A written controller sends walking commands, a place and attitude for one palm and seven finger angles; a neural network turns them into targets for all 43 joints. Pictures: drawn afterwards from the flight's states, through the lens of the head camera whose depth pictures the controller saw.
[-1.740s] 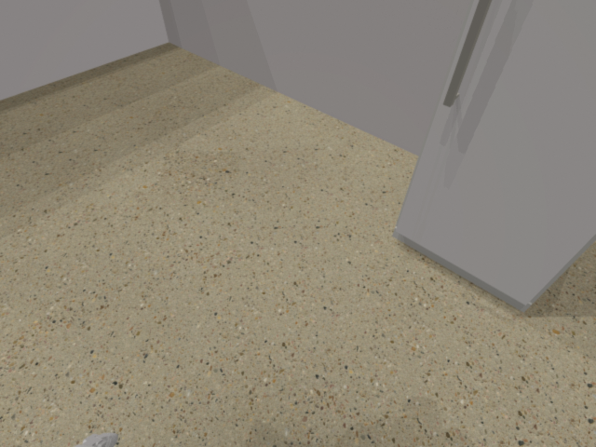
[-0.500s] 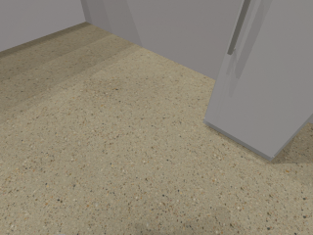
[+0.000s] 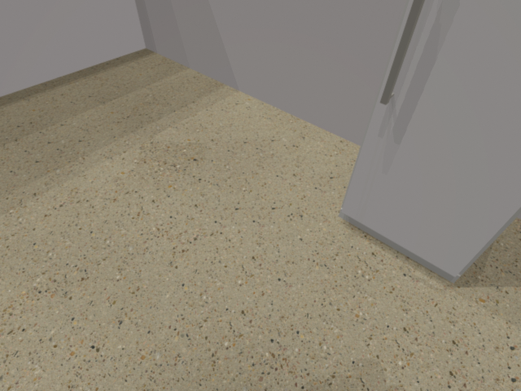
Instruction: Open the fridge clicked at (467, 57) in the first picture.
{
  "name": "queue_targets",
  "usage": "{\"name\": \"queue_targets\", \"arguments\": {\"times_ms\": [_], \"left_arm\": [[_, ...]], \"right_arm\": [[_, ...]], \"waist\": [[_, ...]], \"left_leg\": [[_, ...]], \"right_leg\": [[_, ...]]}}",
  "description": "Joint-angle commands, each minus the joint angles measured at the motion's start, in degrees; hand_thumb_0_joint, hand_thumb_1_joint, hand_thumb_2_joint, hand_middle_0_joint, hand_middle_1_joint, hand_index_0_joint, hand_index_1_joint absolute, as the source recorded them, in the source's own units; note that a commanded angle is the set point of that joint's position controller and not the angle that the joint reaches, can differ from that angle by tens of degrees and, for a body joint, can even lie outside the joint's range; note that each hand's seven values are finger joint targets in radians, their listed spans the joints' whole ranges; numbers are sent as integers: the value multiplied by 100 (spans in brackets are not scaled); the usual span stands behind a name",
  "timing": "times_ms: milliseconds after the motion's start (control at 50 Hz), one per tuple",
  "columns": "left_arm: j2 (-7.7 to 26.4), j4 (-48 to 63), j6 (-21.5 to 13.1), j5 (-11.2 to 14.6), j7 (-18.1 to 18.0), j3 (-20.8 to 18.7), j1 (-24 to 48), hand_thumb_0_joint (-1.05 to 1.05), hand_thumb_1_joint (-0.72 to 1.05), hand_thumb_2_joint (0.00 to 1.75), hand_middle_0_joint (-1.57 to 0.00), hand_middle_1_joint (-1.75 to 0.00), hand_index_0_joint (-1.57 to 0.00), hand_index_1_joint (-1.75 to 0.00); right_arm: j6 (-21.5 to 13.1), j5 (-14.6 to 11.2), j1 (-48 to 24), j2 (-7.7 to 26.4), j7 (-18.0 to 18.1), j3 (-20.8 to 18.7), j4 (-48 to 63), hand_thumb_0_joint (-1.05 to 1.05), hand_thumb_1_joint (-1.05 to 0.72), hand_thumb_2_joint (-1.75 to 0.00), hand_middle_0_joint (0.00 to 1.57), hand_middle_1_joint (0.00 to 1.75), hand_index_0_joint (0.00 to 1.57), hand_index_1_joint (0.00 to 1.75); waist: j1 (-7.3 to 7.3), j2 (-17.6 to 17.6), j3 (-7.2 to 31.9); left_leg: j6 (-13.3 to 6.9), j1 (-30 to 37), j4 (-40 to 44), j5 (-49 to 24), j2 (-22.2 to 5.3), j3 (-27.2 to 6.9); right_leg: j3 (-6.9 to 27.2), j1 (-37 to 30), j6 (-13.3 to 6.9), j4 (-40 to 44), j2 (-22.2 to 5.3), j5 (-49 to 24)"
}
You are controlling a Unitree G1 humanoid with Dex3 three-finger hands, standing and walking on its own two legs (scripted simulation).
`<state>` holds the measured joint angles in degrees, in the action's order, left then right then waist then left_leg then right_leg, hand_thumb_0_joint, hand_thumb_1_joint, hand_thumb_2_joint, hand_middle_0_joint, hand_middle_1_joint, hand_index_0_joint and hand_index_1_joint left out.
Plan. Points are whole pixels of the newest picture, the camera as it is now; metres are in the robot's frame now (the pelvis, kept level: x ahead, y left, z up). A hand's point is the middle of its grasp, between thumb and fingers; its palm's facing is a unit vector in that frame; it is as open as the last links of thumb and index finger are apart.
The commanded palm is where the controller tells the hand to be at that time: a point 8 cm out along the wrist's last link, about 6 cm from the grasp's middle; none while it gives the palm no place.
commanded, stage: walk to a spot facing it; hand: left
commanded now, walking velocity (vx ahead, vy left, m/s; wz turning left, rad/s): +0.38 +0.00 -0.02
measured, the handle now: (412, 26) +1.02 -0.36 +0.18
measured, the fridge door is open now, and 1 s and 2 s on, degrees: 0 0 0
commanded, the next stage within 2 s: turn to face it in 0.50 s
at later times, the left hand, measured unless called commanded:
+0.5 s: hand (185, 322) +0.29 +0.18 -0.19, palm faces -0.09 -0.97 -0.21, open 7.3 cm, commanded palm none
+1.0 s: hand (186, 289) +0.37 +0.19 -0.19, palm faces -0.10 -0.98 -0.15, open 7.3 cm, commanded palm none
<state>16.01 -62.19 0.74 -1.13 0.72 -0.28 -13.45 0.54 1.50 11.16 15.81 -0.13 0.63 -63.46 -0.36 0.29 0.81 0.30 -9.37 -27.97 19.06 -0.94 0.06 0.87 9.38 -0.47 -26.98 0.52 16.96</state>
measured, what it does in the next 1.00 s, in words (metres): walks ahead: right foot, then left foot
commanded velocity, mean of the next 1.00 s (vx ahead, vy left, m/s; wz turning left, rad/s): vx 0.18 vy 0.00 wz -0.28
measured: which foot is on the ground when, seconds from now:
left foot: down 0.00-0.50, up 0.52-0.86, down 0.88-1.00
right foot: down 0.00-0.14, up 0.16-0.48, down 0.50-0.90, up 0.92-1.00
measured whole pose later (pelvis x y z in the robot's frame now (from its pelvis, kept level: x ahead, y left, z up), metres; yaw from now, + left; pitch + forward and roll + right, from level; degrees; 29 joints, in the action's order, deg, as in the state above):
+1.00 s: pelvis +0.32 +0.01 -0.01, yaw -12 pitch -1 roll -2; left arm 11.5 -58.8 2.6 -1.3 0.5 -5.0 -15.9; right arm -1.7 1.6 6.5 7.6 1.8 -0.7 -54.1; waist -2.3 2.7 -3.1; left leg -2.4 -17.5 -33.0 14.7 -5.4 10.4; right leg -2.4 23.1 1.2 -58.3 0.3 28.1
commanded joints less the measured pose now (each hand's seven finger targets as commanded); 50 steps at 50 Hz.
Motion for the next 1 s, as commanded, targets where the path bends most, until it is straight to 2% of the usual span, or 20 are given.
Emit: {"name": "queue_targets", "arguments": {"times_ms": [0, 80, 120, 140, 180, 280, 360, 440, 460, 480, 500, 540, 580, 640, 820, 840, 880, 900, 940, 980], "left_arm": [[919, 168, -167, 7, -58, -283, -680, 0, 90, 90, -20, -30, -20, -30], [646, 215, -246, 4, -92, -336, -566, 0, 90, 90, -20, -30, -20, -30], [7, 518, -286, 22, -56, -218, 75, 0, 90, 90, -20, -30, -20, -30], [181, 707, -360, -6, -95, -230, 468, 0, 90, 90, -20, -30, -20, -30], [-52, 631, -374, -7, -27, -258, 542, 0, 90, 90, -20, -30, -20, -30], [-436, 679, -209, -19, 135, -244, 617, 0, 90, 90, -20, -30, -20, -30], [-524, 776, -228, 31, 141, -220, 845, 0, 90, 90, -20, -30, -20, -30], [-123, 264, -303, -45, 30, -374, -881, 0, 90, 90, -20, -30, -20, -30], [272, 50, -384, -84, -34, -488, -1654, 0, 90, 90, -20, -30, -20, -30], [848, -16, -419, -73, -120, -618, -2037, 0, 90, 90, -20, -30, -20, -30], [1013, 38, -384, 46, -125, -647, -1862, 0, 90, 90, -20, -30, -20, -30], [468, 385, -353, 57, -167, -503, -574, 0, 90, 90, -20, -30, -20, -30], [20, 513, -407, -6, -202, -335, 0, 0, 90, 90, -20, -30, -20, -30], [-86, 464, -415, -40, -209, -261, 74, 0, 90, 90, -20, -30, -20, -30], [307, 677, -163, 21, -137, -513, -157, 0, 90, 90, -20, -30, -20, -30], [193, 706, -124, 21, -144, -515, -127, 0, 90, 90, -20, -30, -20, -30], [-196, 891, -54, 63, -87, -471, -309, 0, 90, 90, -20, -30, -20, -30], [0, 903, 20, -9, -109, -503, -165, 0, 90, 90, -20, -30, -20, -30], [59, 882, 21, -49, -18, -584, -87, 0, 90, 90, -20, -30, -20, -30], [-87, 830, 84, -41, 12, -581, -294, 0, 90, 90, -20, -30, -20, -30]], "right_arm": [[-206, -23, 115, 459, 14, -184, 401, 0, -90, -90, 20, 30, 20, 30], [-356, -64, 810, 213, 30, -224, 236, 0, -90, -90, 20, 30, 20, 30], [-456, 27, 2421, 813, 128, -425, -335, 0, -90, -90, 20, 30, 20, 30], [-450, 13, 2714, 583, 195, -361, -448, 0, -90, -90, 20, 30, 20, 30], [-499, 6, 2433, 306, 246, -304, -304, 0, -90, -90, 20, 30, 20, 30], [-622, -35, 2168, -117, 298, -243, -326, 0, -90, -90, 20, 30, 20, 30], [-603, -38, 2130, -21, 304, -274, -433, 0, -90, -90, 20, 30, 20, 30], [-542, -83, 1881, 178, 272, -374, -434, 0, -90, -90, 20, 30, 20, 30], [-541, -131, 1881, 23, 205, -358, -387, 0, -90, -90, 20, 30, 20, 30], [-558, -205, 2205, -423, 171, -312, -256, 0, -90, -90, 20, 30, 20, 30], [-501, -194, 1974, -411, 177, -338, -114, 0, -90, -90, 20, 30, 20, 30], [-366, -98, 1440, -406, 122, -412, 20, 0, -90, -90, 20, 30, 20, 30], [-202, -2, 1569, -623, 90, -358, -40, 0, -90, -90, 20, 30, 20, 30], [-107, 2, 1769, -768, 94, -304, -18, 0, -90, -90, 20, 30, 20, 30], [-217, -72, 543, -275, 179, -348, 668, 0, -90, -90, 20, 30, 20, 30], [-252, -74, 717, -127, 197, -378, 644, 0, -90, -90, 20, 30, 20, 30], [-240, 15, 1017, 685, 221, -513, 715, 0, -90, -90, 20, 30, 20, 30], [-216, 23, 832, 594, 262, -496, 765, 0, -90, -90, 20, 30, 20, 30], [-239, -6, 248, 359, 269, -432, 1021, 0, -90, -90, 20, 30, 20, 30], [-268, -12, 117, 247, 267, -424, 1087, 0, -90, -90, 20, 30, 20, 30]], "waist": [[-109, 773, -685], [258, 265, -674], [829, -2084, -682], [844, -1448, -921], [622, -505, -1059], [232, -734, -1214], [146, -854, -974], [-647, -596, -87], [-965, -113, 336], [-877, 1201, 916], [-737, 926, 880], [-290, 304, -188], [134, 84, -511], [413, 385, -403], [167, 606, -79], [267, 178, -4], [334, -2029, 159], [381, -1831, 119], [95, -887, -231], [7, -790, 29]], "left_leg": [[-119, -1257, -712, 529, -106, 244], [-175, -36, 118, 231, -300, 359], [-917, 1733, 1370, -1344, -1909, -2144], [-1292, 2084, 1282, -2571, -2300, -2455], [-1324, 1860, 1171, -3258, -2168, -1730], [-854, 1175, 1754, -2816, -1380, -260], [-775, 972, 1649, -3953, -1277, 312], [-500, 604, -608, -5020, -1159, 662], [-330, -417, -2063, -3650, -940, 701], [-133, -1818, -4229, 500, -88, 728], [-264, -2130, -5286, 1337, -98, 130], [-289, -2280, -5384, 426, -632, -185], [-155, -1829, -4705, 51, -814, -101], [64, -1226, -3338, 79, -786, 285], [311, -359, -553, -663, -369, 647], [283, 223, 110, -1118, -559, 490], [-727, 836, 1043, -2463, -2620, -1488], [-888, 450, 1224, -2069, -2767, -1571], [-824, 140, 1141, -2196, -2366, -829], [-641, 302, 979, -2943, -1984, 97]], "right_leg": [[1701, -75, -761, 1260, -1288, 1629], [994, 676, -723, 369, -1074, 229], [-664, 2776, -104, -2826, 150, 865], [-197, 3555, -141, -3553, -127, 1410], [-62, 3669, -130, -4025, -532, 1023], [-593, 3270, -24, -3154, -598, -85], [-981, 1963, -226, -1393, -261, -545], [-1037, -442, -514, -637, 86, -929], [-367, -1725, -721, -476, -542, -1060], [2209, -2525, -1410, 140, -2295, -1161], [2998, -1950, -1680, 965, -2821, -522], [2226, -47, -1260, 1509, -2534, 1230], [950, 1128, -929, 1564, -2082, 424], [174, 1627, -930, 1434, -1590, -1157], [635, 872, -774, 404, -1177, -2145], [532, 1106, -576, 0, -970, -1713], [-518, 2177, 97, -2303, 100, 1851], [-136, 2194, 157, -3312, -93, 2008], [-112, 2467, 202, -4085, -337, 1268], [-165, 2346, 325, -4274, -398, 704]]}}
